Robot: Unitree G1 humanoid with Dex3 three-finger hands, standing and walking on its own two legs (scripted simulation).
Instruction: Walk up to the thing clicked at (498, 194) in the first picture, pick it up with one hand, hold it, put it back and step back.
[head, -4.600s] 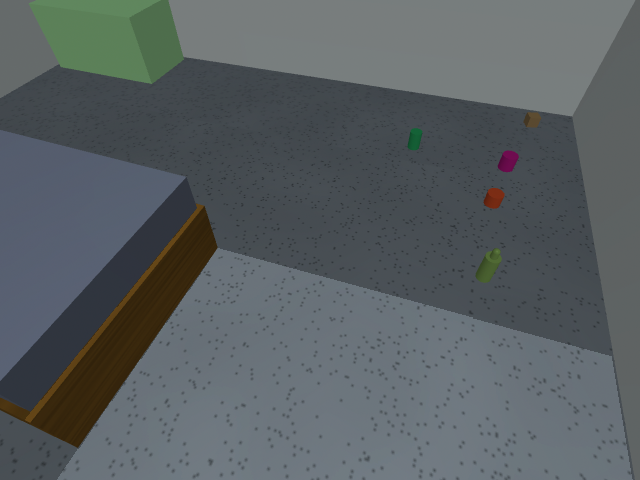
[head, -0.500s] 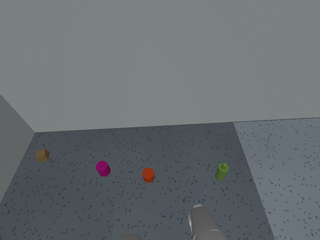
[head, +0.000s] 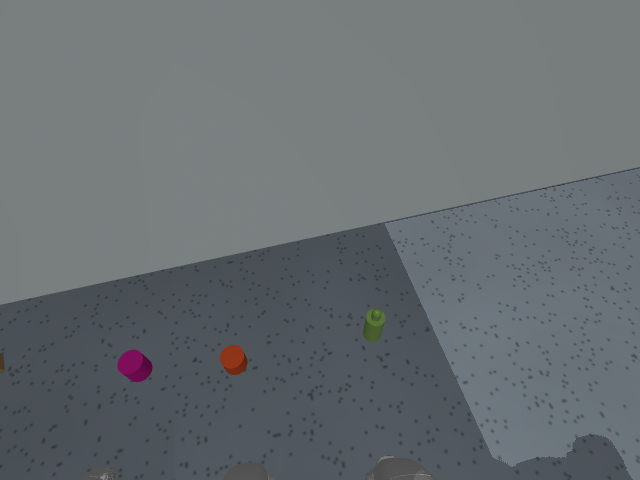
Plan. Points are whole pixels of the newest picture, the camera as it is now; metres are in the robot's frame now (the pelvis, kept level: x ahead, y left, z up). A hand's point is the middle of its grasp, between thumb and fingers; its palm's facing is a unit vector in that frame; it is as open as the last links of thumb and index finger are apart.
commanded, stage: walk up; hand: left
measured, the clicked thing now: (234, 360) +0.52 +0.28 -0.72
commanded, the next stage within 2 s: stand in 1.56 s
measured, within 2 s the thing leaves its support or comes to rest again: neither
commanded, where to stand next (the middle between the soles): +0.12 +0.02 m, yaw +1 degrees
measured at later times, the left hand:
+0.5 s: hand out of the picture +0.11 +0.28 -0.14, palm faces -0.04 -0.90 -0.43, open 7.4 cm
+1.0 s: hand out of the picture +0.05 +0.28 -0.13, palm faces +0.00 -0.92 -0.38, open 7.4 cm
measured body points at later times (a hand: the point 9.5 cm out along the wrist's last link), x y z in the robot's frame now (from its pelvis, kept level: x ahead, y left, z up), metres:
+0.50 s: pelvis -0.02 +0.01 +0.00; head +0.03 -0.01 +0.45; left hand +0.11 +0.33 -0.11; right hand +0.08 -0.31 -0.13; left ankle +0.02 +0.15 -0.71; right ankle +0.03 -0.12 -0.71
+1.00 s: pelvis -0.01 +0.02 +0.02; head +0.02 +0.01 +0.47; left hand +0.05 +0.33 -0.11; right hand +0.09 -0.29 -0.12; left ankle +0.02 +0.15 -0.71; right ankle +0.03 -0.12 -0.71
